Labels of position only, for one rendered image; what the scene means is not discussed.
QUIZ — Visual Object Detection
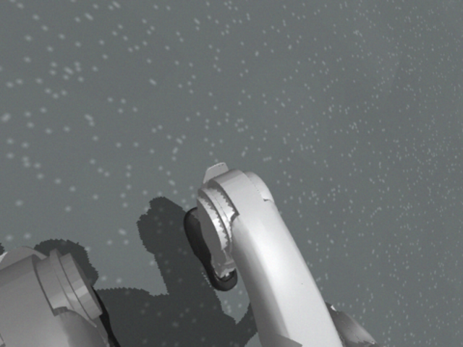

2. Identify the right robot foot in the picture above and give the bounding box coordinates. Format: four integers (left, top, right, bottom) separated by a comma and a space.
184, 207, 237, 291

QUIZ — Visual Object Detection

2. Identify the left robot foot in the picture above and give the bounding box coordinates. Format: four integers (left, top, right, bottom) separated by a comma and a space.
91, 286, 121, 347

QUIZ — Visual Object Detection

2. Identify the right robot hand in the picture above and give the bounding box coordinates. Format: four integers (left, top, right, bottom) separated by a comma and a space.
325, 302, 376, 347

